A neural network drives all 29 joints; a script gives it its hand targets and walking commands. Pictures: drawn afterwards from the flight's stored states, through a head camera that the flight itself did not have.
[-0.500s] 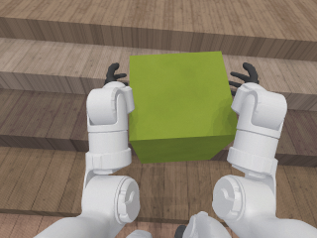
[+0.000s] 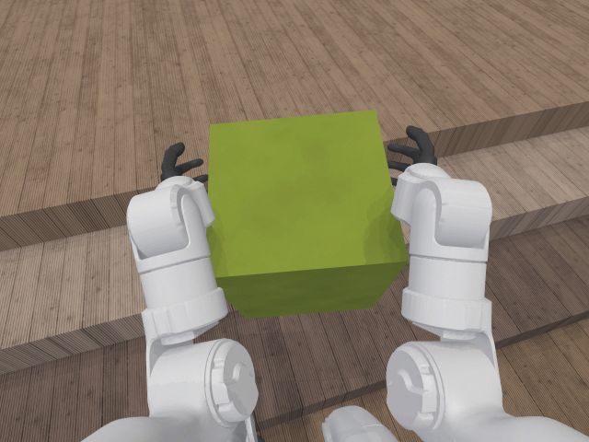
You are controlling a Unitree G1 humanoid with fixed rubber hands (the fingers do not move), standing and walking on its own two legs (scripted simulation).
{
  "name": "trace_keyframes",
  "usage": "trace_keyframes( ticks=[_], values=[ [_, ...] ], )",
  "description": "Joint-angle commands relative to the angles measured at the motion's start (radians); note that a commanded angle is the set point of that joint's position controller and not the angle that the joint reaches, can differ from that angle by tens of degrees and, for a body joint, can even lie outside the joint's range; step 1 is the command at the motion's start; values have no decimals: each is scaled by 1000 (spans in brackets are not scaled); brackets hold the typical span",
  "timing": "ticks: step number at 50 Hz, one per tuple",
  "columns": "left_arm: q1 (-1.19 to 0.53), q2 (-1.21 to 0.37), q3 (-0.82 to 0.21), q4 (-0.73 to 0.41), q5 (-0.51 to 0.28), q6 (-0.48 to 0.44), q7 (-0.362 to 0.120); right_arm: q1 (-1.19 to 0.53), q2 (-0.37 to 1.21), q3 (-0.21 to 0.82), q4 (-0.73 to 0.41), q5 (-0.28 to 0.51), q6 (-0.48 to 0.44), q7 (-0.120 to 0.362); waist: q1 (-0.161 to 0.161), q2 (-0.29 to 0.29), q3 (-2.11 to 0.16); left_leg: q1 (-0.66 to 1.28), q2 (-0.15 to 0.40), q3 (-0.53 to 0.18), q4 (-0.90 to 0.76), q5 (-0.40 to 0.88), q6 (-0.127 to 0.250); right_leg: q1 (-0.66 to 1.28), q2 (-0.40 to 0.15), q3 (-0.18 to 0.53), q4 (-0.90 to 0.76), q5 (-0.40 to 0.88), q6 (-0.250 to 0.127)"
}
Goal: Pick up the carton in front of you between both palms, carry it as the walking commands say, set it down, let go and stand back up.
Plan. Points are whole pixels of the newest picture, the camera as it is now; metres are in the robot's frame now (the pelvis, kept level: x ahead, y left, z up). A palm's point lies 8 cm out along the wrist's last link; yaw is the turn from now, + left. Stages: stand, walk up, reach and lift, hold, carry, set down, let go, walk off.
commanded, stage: carry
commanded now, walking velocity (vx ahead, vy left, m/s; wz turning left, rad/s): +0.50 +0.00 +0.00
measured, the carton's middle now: (302, 228) +0.38 -0.04 +0.05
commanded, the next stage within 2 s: none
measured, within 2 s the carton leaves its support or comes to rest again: neither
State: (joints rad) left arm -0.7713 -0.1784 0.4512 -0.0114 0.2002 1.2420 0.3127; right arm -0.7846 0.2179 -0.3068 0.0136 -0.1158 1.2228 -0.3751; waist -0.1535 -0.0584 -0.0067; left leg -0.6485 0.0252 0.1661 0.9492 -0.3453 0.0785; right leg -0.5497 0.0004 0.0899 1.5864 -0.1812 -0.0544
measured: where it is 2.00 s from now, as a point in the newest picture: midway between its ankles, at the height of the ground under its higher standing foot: (232, 92)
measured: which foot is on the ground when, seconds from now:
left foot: down 0.00-0.44, up 0.46-0.88, down 0.90-1.00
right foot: up 0.00-0.42, down 0.44-0.98, up 1.00-1.00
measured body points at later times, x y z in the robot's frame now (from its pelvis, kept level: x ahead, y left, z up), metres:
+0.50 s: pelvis +0.31 -0.04 +0.11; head +0.32 +0.00 +0.56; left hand +0.66 +0.16 +0.27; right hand +0.71 -0.13 +0.29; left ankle +0.13 +0.07 -0.51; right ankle +0.45 -0.11 -0.54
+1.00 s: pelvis +0.62 +0.04 +0.24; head +0.63 +0.02 +0.69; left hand +1.01 +0.17 +0.40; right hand +0.99 -0.13 +0.41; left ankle +0.71 +0.12 -0.41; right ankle +0.46 -0.09 -0.45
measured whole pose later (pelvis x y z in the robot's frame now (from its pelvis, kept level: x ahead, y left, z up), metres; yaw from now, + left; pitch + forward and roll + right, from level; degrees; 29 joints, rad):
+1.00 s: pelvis +0.62 +0.04 +0.24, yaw +1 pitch +4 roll +3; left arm -0.75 -0.15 0.44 0.03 0.19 1.21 0.30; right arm -0.81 0.21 -0.29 0.08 -0.14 1.22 -0.36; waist -0.12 -0.01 -0.09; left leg -0.73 0.00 0.20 1.07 -0.48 0.11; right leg -0.21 -0.15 -0.06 0.81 -0.11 -0.02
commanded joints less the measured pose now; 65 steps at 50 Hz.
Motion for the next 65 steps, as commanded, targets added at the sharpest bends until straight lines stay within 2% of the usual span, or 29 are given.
trace_keyframes(
  ticks=[1, 5, 8, 13, 14, 16, 18, 20, 21, 22, 23, 24, 29, 34, 39, 42, 43, 46, 47, 48, 49, 50, 51, 52, 54, 55, 61, 64, 65],
  values=[
    [-791, -826, -589, -113, -305, -34, -133, -814, 969, 611, -94, 432, -19, 264, 94, 144, -528, 669, 236, -571, -505, 67, 125, -338, -19, -9, 207, -30, -50],
    [-661, -789, -692, -121, -326, -21, -133, -634, 800, 578, -89, 348, -8, 245, 84, 130, -490, 863, 270, -480, -528, 230, 156, -537, -45, -72, 93, -155, -47],
    [-616, -748, -681, -54, -342, 20, -130, -536, 678, 491, 4, 278, 37, 225, 48, 163, -389, 942, 343, -456, -595, 245, 210, -892, -58, -106, 443, -297, -70],
    [-712, -695, -627, 12, -340, 67, -96, -627, 590, 393, 10, 245, 74, 216, 127, 154, -225, 597, 219, -268, -791, -91, 113, -764, -100, -206, 205, -144, -40],
    [-698, -717, -619, 31, -344, 71, -91, -635, 591, 389, 2, 259, 79, 212, 126, 251, -249, 595, 215, -211, -870, 18, 136, -693, -106, -231, 167, -163, -30],
    [-758, -747, -656, 15, -372, 67, -86, -649, 586, 369, 29, 252, 79, 210, 128, 227, -232, 571, 180, -85, -926, 395, 117, -495, -91, -305, -118, -188, -60],
    [-751, -773, -628, 86, -385, 67, -88, -607, 583, 314, 103, 227, 87, 209, 168, 261, -316, 555, 153, 57, -777, 1137, 99, -188, 3, -427, -303, -67, -96],
    [-749, -817, -625, 107, -400, 59, -93, -646, 597, 310, 101, 206, 76, 209, 295, 395, -471, 749, 208, 52, -465, 1720, 40, 13, 71, -407, -515, -60, -111],
    [-766, -849, -655, 63, -427, 45, -108, -659, 626, 316, 73, 201, 65, 212, 353, 365, -560, 715, 192, 85, -204, 1721, 35, 219, 129, -427, -720, -29, -97],
    [-816, -873, -655, 58, -435, 36, -122, -657, 645, 299, 114, 175, 61, 210, 359, 238, -632, 585, 152, 21, 101, 1372, 6, 434, 114, -244, -932, 1, -75],
    [-858, -899, -684, 50, -460, 22, -137, -586, 691, 298, 98, 146, 56, 219, 253, -183, -725, 220, -66, -97, 533, 212, -93, 671, -280, 494, -1096, 459, -284],
    [-866, -945, -703, 50, -510, 10, -152, -607, 679, 286, 93, 147, 41, 221, 265, -114, -838, 107, -116, -325, 868, 160, -60, 725, -311, 676, -1126, 343, -376],
    [-906, -1086, -749, -30, -544, -46, -192, -707, 768, 362, -11, 168, -17, 227, 221, 117, -508, -250, 19, -301, 919, 74, 47, 536, -265, 386, -1141, -120, -233],
    [-673, -963, -710, 26, -444, -37, -187, -603, 781, 490, -18, 208, -24, 226, 260, -7, -498, -664, 41, -209, 1131, -161, 72, 749, -334, 262, -1195, -60, -276],
    [-660, -823, -654, -1, -395, -18, -173, -637, 735, 517, -31, 234, 13, 208, 202, 19, -284, -729, 101, -64, 1001, -91, 14, 520, -235, 91, -1336, -300, -181],
    [-626, -729, -587, 27, -345, -11, -165, -607, 749, 525, 59, 242, 23, 187, 176, -167, -293, -383, 113, -16, 621, -23, 17, 389, -162, -129, -1484, 48, -177],
    [-601, -720, -558, 87, -337, 1, -163, -614, 730, 509, 70, 244, 23, 182, 171, -148, -288, -285, 82, 43, 504, 40, 35, 367, -160, -200, -1488, 279, -164],
    [-564, -689, -524, 112, -298, 7, -154, -629, 783, 533, 108, 283, 21, 180, 58, -255, -441, 23, -49, 130, 230, 71, 72, 574, -205, -304, -1209, 1454, -116],
    [-643, -729, -523, 44, -308, -2, -159, -661, 809, 536, 57, 290, 8, 176, 16, -140, -536, 149, -99, 124, 6, 107, 52, 670, -159, -315, -934, 1591, -77],
    [-644, -715, -518, 35, -277, -9, -154, -645, 851, 529, 84, 303, 6, 183, -21, -132, -610, 355, -124, 78, -266, 160, 27, 632, -165, -290, -677, 1496, -61],
    [-643, -762, -508, 67, -282, -12, -161, -621, 892, 539, 87, 278, -7, 184, -7, -53, -636, 623, 21, -250, -368, 527, 72, 370, -94, -192, -445, 719, 9],
    [-571, -794, -523, 59, -289, -20, -166, -620, 872, 539, 29, 301, -30, 186, 14, 337, -746, 840, 300, -843, -487, 1058, 277, 4, 139, -37, 99, -68, 73],
    [-638, -812, -531, 9, -309, -43, -167, -669, 903, 597, -43, 332, -39, 201, 40, 232, -801, 909, 298, -832, -423, 818, 319, -132, 101, 114, 318, -77, 22],
    [-634, -829, -539, 1, -313, -51, -165, -707, 924, 604, -58, 349, -47, 212, 46, 194, -757, 912, 262, -801, -424, 524, 269, -265, 83, 94, 347, -69, -1],
    [-696, -838, -594, -65, -308, -74, -150, -699, 953, 642, -64, 384, -63, 239, 45, 173, -533, 851, 220, -607, -449, 355, 152, -458, 22, 54, 278, -107, -42],
    [-732, -842, -622, -159, -330, -93, -148, -664, 980, 665, -86, 390, -71, 248, 73, 59, -524, 790, 232, -566, -486, 244, 127, -430, -2, 45, 254, -82, -45],
    [-558, -749, -715, -87, -314, -43, -124, -478, 728, 565, -47, 299, -33, 236, 46, 192, -386, 934, 274, -407, -573, 371, 164, -878, -36, -159, 430, -241, -65],
    [-578, -698, -689, -51, -328, -2, -103, -528, 613, 498, -102, 285, -1, 229, 120, 150, -242, 674, 182, -255, -715, 135, 111, -796, -63, -243, 221, -216, -69],
    [-568, -694, -677, -20, -326, 9, -93, -517, 599, 480, -76, 272, 11, 220, 126, 196, -252, 622, 179, -218, -814, 300, 123, -679, -65, -262, 79, -222, -63]
  ],
)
